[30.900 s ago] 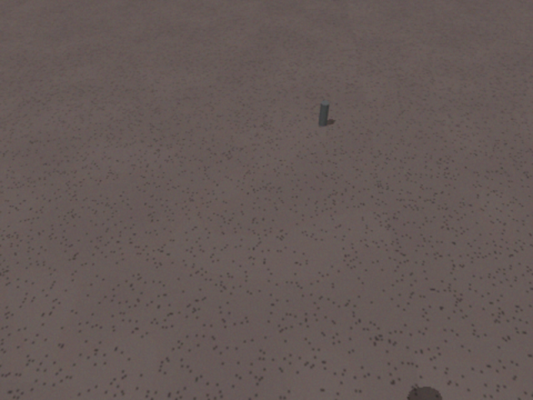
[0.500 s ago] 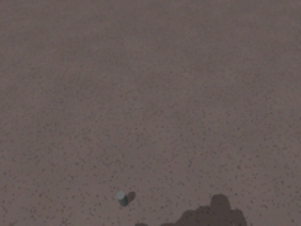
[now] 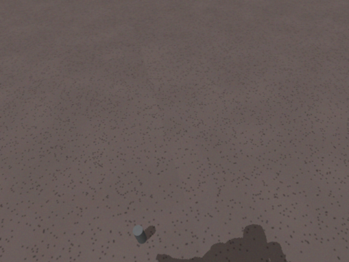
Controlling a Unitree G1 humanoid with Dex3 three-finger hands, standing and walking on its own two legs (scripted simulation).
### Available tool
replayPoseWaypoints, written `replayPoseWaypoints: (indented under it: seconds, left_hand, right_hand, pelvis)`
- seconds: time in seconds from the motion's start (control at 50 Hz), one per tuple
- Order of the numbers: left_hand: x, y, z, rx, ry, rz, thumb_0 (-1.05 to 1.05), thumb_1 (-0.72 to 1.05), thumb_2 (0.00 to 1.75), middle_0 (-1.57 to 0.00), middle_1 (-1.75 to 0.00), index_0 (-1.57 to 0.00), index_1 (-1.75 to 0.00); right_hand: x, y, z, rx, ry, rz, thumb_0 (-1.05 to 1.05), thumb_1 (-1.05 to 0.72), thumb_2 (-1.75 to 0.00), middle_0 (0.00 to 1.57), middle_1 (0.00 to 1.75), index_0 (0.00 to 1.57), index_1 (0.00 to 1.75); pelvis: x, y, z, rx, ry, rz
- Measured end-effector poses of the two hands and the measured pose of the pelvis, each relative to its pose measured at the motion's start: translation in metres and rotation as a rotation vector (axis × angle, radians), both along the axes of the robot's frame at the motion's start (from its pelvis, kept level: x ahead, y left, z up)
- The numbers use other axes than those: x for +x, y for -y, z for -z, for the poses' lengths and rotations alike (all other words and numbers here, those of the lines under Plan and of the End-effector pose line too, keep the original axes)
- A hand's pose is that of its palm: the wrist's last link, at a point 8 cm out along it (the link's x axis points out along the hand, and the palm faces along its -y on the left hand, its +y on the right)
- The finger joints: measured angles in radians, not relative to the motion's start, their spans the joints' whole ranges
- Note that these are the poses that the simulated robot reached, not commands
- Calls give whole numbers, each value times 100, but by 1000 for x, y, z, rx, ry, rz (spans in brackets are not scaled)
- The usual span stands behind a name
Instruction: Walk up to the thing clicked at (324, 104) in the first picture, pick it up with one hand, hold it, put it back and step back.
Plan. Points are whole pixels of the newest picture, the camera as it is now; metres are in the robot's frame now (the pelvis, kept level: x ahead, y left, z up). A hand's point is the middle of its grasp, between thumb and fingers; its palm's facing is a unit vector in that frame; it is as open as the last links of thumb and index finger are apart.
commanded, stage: stand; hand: left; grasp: from the side
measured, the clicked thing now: (140, 234) +0.39 +0.23 -0.71
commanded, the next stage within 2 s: step back in 0.36 s
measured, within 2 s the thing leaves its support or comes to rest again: neither
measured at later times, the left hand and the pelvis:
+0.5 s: hand out of the picture +0.07 +0.26 -0.16, palm faces +0.01 -0.93 -0.36, open 7.4 cm; pelvis -0.02 +0.00 -0.01, yaw +0 degrees
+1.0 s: hand out of the picture +0.02 +0.29 -0.18, palm faces -0.10 -0.93 -0.36, open 7.4 cm; pelvis -0.11 +0.03 -0.03, yaw -4 degrees
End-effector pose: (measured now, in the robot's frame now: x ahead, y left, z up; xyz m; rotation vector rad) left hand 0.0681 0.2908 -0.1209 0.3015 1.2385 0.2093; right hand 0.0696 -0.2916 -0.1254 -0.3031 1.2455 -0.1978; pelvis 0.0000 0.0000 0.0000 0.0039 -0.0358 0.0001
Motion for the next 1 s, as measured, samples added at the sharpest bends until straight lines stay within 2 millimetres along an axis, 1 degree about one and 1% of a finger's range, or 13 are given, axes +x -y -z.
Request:
replayPoseWaypoints:
  seconds: [0.38, 0.48, 0.54, 0.62, 0.68, 0.76, 0.82, 0.88, 0.94, 1.0]
  left_hand:
    - [-7, 0, 1, -4, -18, -7, 1, 90, 90, -21, -30, -20, -30]
    - [-7, -11, 4, 18, 0, -15, 1, 90, 90, -21, -30, -20, -30]
    - [-7, -22, 7, 33, 12, -4, 1, 90, 90, -21, -30, -20, -30]
    - [-2, -40, 14, 44, 36, 27, 1, 90, 90, -21, -30, -20, -30]
    - [7, -54, 23, 42, 71, 36, 1, 90, 90, -21, -30, -20, -30]
    - [9, -59, 22, 43, 98, 45, 1, 90, 90, -21, -30, -20, -30]
    - [-1, -56, 20, 30, 94, 67, 0, 90, 90, -21, -30, -20, -30]
    - [-17, -52, 21, 24, 67, 87, 0, 90, 90, -21, -30, -20, -30]
    - [-36, -47, 22, 22, 42, 103, 0, 90, 90, -21, -30, -20, -30]
    - [-55, -41, 24, 28, 34, 114, 1, 90, 90, -21, -30, -20, -30]
  right_hand:
    - [-5, 3, -1, -1, -14, 5, 1, -90, -90, 20, 30, 20, 30]
    - [-6, 9, 3, -15, -6, 11, 1, -90, -90, 20, 30, 20, 30]
    - [-10, 12, 4, -35, -4, 7, 1, -90, -90, 20, 30, 20, 30]
    - [-22, 8, 4, -67, 0, 14, 1, -90, -90, 20, 30, 20, 30]
    - [-40, -1, 5, -93, -5, 12, 1, -90, -90, 20, 30, 20, 30]
    - [-68, -14, -2, -99, -46, 5, 1, -90, -90, 20, 30, 20, 30]
    - [-81, -19, -7, -104, -42, 16, 1, -90, -90, 21, 30, 20, 30]
    - [-89, -20, -8, -102, -5, 27, 1, -90, -90, 21, 30, 20, 30]
    - [-98, -18, -5, -96, 33, 30, 1, -90, -90, 21, 30, 20, 30]
    - [-108, -12, 3, -84, 59, 26, 1, -90, -90, 21, 30, 20, 30]
  pelvis:
    - [-1, 1, 0, -1, -7, 3]
    - [-16, -1, 7, -12, -14, 0]
    - [-27, -6, 12, -16, -14, -2]
    - [-38, -22, 21, -11, -12, 4]
    - [-46, -34, 30, -11, -14, 3]
    - [-61, -38, 23, -26, -14, 2]
    - [-71, -40, 19, -27, -19, 19]
    - [-83, -40, 18, -27, -16, 36]
    - [-96, -38, 21, -25, -11, 53]
    - [-112, -33, 26, -16, -8, 69]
